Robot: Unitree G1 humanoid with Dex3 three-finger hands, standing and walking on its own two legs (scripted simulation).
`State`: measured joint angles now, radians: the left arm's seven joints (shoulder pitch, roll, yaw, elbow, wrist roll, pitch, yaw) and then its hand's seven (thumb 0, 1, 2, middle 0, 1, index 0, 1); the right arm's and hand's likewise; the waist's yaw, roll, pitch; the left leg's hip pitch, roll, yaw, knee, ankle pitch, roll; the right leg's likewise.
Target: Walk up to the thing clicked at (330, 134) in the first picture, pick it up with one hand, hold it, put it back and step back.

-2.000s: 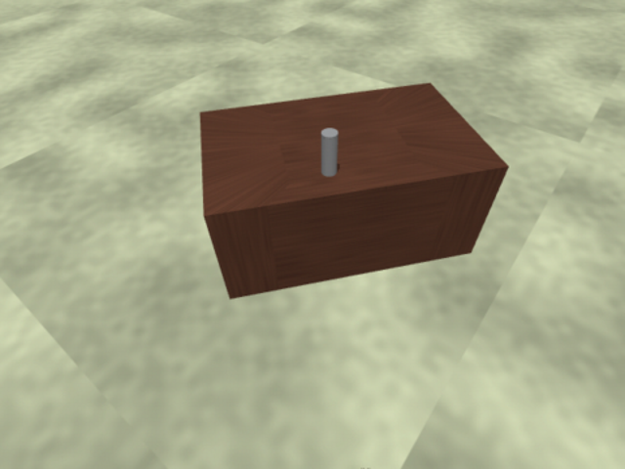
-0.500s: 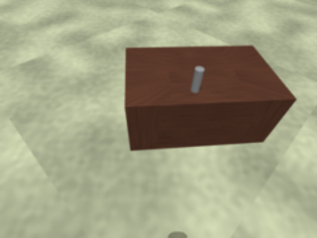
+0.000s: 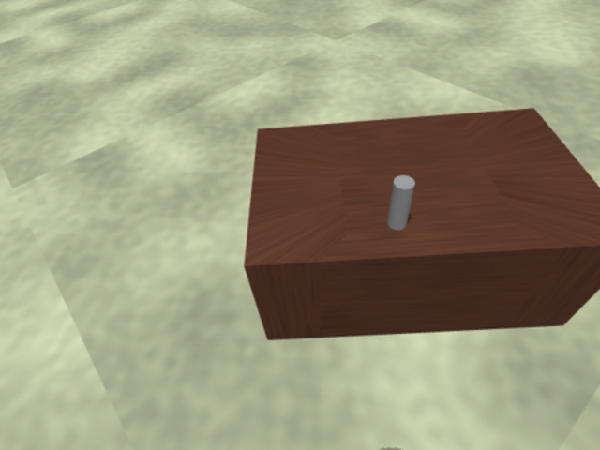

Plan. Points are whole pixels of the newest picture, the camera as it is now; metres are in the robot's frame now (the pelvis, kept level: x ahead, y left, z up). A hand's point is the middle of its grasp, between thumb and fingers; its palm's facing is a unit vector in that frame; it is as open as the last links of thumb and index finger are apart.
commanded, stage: walk up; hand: right
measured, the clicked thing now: (400, 203) +0.75 -0.21 -0.23
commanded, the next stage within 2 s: none
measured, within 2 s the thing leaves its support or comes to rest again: neither
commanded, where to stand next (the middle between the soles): +0.32 -0.02 m, yaw +2 degrees
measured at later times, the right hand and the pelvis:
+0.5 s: hand (498, 366) +0.28 -0.26 -0.11, palm faces -0.05 +0.92 -0.40, open 7.4 cm; pelvis +0.19 +0.00 +0.00, yaw +1 degrees
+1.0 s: hand (510, 358) +0.32 -0.32 -0.18, palm faces -0.11 +0.94 -0.31, open 7.4 cm; pelvis +0.24 -0.06 -0.01, yaw +3 degrees
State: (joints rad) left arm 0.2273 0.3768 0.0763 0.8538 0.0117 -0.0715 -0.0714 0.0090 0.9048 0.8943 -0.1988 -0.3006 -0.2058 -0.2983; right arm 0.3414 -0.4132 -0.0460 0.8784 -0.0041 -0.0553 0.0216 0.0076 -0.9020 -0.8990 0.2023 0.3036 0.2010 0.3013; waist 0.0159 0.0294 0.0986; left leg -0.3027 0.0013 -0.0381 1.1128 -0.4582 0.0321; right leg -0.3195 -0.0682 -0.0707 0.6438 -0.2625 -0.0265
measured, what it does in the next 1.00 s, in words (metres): walks ahead: left foot, then right foot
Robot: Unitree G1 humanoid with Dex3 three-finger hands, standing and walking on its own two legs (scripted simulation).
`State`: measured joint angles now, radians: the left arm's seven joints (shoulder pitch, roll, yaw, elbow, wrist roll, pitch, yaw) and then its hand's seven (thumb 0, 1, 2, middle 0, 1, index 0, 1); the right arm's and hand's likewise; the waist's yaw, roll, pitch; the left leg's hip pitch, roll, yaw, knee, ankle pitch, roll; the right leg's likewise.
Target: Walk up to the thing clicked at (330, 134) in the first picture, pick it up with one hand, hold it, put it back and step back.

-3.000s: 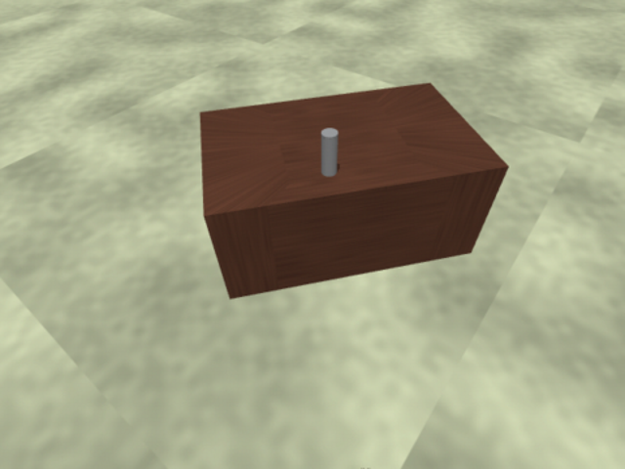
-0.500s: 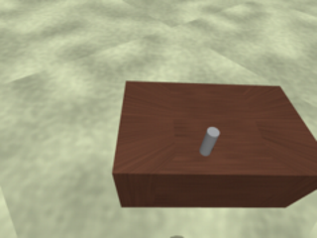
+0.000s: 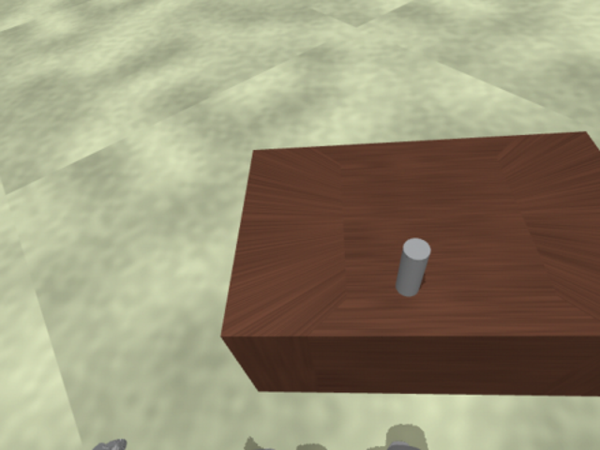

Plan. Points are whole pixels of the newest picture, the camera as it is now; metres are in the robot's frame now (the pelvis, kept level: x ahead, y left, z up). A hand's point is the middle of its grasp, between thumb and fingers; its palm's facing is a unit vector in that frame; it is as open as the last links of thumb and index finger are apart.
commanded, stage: walk up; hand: right
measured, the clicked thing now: (411, 269) +0.51 -0.18 -0.23
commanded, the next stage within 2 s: stand in 1.48 s
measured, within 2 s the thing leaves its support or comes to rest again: neither
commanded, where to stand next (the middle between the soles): +0.09 +0.03 m, yaw -2 degrees
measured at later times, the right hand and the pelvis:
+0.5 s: hand out of the picture +0.10 -0.22 -0.14, palm faces -0.03 +0.94 -0.35, open 7.4 cm; pelvis +0.01 +0.04 +0.01, yaw +0 degrees
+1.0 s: hand out of the picture +0.10 -0.23 -0.13, palm faces +0.02 +0.94 -0.34, open 7.4 cm; pelvis +0.02 +0.04 +0.03, yaw -2 degrees
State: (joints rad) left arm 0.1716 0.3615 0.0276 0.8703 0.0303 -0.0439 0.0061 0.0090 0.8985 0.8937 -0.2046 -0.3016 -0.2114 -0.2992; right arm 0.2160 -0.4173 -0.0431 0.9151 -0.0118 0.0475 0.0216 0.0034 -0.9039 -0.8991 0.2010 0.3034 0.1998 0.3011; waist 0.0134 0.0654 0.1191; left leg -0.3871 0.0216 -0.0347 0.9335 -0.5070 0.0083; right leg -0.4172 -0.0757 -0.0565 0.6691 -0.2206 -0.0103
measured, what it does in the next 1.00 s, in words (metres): steps on the spot: left foot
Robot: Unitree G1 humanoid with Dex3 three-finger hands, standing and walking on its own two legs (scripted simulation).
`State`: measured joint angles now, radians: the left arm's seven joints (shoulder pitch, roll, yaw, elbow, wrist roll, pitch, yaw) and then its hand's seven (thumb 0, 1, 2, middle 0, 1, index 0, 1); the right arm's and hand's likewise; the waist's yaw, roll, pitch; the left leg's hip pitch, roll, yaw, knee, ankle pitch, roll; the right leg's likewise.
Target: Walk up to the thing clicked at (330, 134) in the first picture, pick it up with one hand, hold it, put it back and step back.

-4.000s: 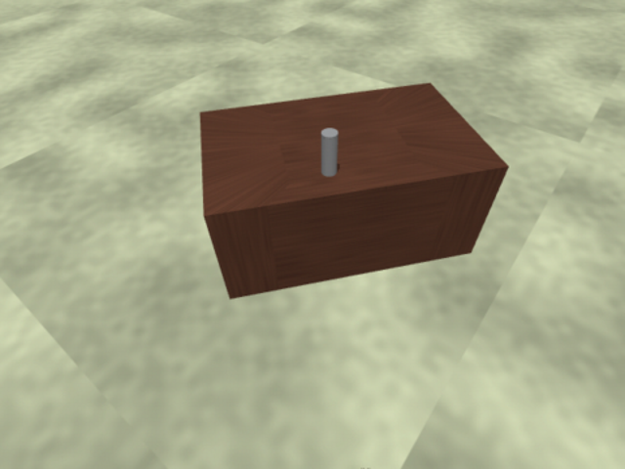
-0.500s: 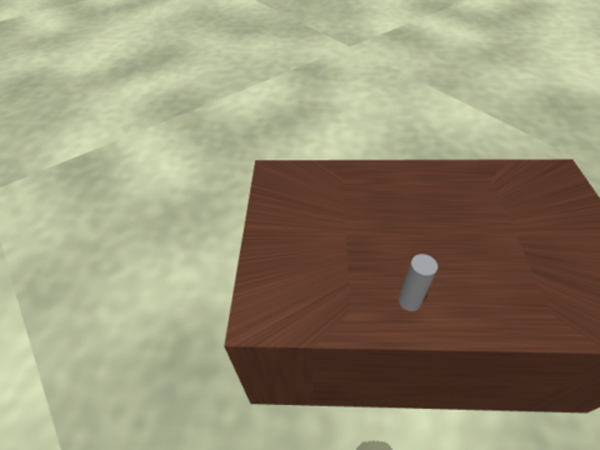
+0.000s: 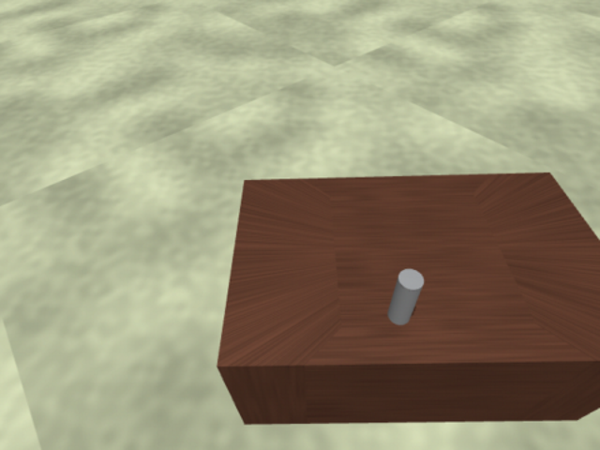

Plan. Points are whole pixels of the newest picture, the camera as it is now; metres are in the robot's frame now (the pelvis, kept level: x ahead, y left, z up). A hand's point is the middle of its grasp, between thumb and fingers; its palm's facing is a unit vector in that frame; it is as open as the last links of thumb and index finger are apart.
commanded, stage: walk up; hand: right
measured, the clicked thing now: (404, 298) +0.50 -0.20 -0.25
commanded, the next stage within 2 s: stand in 0.48 s
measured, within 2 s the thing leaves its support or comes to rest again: neither
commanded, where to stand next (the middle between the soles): +0.07 +0.00 m, yaw +0 degrees
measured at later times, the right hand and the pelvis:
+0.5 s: hand out of the picture +0.07 -0.25 -0.16, palm faces +0.03 +0.95 -0.32, open 7.4 cm; pelvis +0.00 +0.00 +0.00, yaw -1 degrees
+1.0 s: hand out of the picture +0.07 -0.26 -0.15, palm faces -0.01 +0.95 -0.32, open 7.4 cm; pelvis -0.01 -0.01 +0.01, yaw +0 degrees
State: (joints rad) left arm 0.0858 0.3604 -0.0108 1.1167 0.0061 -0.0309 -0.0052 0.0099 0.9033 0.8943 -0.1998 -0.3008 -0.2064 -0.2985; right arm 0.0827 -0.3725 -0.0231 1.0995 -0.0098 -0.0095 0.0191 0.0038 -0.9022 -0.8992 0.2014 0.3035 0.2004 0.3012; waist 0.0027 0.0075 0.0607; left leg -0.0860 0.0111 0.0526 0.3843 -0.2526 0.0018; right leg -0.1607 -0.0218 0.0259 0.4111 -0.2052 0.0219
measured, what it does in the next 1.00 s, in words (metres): stands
